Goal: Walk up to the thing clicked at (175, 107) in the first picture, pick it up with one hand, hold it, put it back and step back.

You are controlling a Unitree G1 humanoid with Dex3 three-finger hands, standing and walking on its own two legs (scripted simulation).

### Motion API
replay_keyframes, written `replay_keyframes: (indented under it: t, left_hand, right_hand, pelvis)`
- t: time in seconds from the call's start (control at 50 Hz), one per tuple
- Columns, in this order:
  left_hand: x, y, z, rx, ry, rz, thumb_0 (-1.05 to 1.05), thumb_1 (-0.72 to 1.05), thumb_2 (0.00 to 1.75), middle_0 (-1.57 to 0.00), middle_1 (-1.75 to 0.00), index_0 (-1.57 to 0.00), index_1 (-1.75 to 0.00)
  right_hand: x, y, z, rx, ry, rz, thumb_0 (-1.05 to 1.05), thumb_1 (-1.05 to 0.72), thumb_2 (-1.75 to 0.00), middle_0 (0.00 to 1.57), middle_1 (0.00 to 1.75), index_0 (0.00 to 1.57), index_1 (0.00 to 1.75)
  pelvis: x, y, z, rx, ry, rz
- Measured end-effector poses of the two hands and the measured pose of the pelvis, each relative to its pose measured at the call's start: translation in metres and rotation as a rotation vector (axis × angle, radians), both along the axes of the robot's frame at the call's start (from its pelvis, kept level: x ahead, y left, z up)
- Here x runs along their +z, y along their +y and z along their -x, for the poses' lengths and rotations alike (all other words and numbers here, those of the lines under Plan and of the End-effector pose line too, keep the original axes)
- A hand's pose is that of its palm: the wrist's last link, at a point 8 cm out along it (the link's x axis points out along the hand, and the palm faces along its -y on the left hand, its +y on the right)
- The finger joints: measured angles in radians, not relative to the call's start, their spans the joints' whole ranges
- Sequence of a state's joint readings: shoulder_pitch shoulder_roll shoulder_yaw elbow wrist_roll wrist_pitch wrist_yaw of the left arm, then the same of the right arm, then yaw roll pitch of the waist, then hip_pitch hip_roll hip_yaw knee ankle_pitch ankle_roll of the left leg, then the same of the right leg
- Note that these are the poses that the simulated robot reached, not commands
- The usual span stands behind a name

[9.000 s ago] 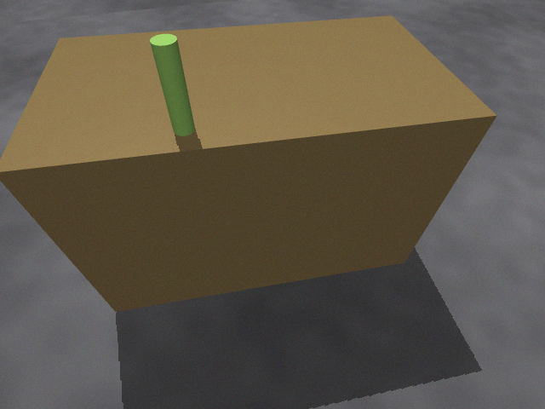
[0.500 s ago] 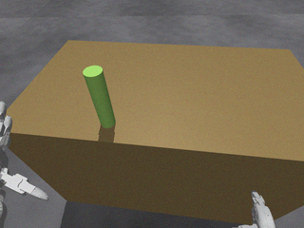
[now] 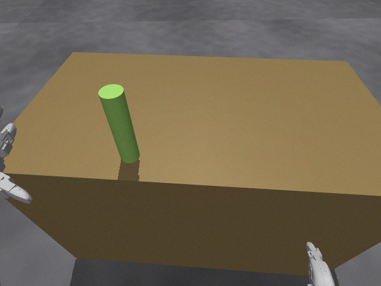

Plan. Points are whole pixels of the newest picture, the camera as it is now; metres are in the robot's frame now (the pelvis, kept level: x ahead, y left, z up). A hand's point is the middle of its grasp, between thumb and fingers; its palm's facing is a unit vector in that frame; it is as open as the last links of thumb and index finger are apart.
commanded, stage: go down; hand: left
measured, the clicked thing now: (122, 128) +0.45 +0.18 +0.08
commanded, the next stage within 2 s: none
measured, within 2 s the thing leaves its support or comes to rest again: neither
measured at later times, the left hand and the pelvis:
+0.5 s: hand (12, 145) +0.33 +0.35 +0.15, palm faces +0.14 -0.99 +0.02, open 17.7 cm; pelvis +0.00 -0.01 +0.00, yaw +1 degrees
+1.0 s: hand (8, 138) +0.35 +0.37 +0.15, palm faces +0.14 -0.99 +0.01, open 17.7 cm; pelvis +0.01 +0.00 +0.00, yaw +1 degrees
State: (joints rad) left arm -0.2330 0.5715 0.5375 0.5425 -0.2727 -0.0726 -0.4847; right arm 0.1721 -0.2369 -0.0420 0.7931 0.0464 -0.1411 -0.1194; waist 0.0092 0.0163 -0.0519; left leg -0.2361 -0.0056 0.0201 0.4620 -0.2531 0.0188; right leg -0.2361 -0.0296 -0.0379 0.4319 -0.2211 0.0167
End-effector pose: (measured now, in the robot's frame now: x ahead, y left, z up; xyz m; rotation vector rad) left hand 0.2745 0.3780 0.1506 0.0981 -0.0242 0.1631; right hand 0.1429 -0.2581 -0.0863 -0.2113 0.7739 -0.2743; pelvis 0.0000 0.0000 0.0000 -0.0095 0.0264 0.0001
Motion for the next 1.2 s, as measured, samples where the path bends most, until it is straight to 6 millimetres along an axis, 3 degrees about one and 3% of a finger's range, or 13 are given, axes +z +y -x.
replay_keyframes:
  t: [0.42,0.72,0.94,1.2]
  left_hand:
    - [0.005,0.016,-0.020,-0.021,0.039,0.104,-0.01,-0.58,0.05,-0.05,-0.03,-0.04,-0.03]
    - [0.001,0.027,-0.040,-0.022,0.058,0.110,-0.01,-0.58,0.04,-0.05,-0.02,-0.04,-0.03]
    - [-0.001,0.037,-0.044,-0.023,0.066,0.117,-0.01,-0.59,0.02,-0.06,-0.02,-0.05,-0.03]
    - [0.003,0.047,-0.050,-0.015,0.055,0.114,-0.01,-0.59,0.03,-0.05,-0.03,-0.05,-0.03]
  right_hand:
    - [0.002,-0.011,-0.011,0.032,-0.009,0.061,-0.01,0.53,-0.05,0.05,0.05,0.06,0.05]
    - [0.004,-0.021,-0.007,-0.001,0.011,0.115,-0.01,0.53,-0.05,0.05,0.05,0.06,0.05]
    - [0.006,-0.011,-0.017,-0.006,-0.011,0.111,-0.01,0.52,-0.06,0.05,0.05,0.06,0.05]
    - [0.006,-0.002,-0.014,0.009,-0.013,0.112,-0.01,0.52,-0.06,0.06,0.05,0.06,0.05]
  pelvis:
    - [0.000,-0.013,-0.001,0.016,0.042,0.000]
    - [-0.001,-0.012,-0.006,0.017,0.084,0.005]
    - [-0.002,-0.004,-0.013,0.012,0.100,0.012]
    - [-0.003,0.002,-0.009,0.014,0.105,0.017]
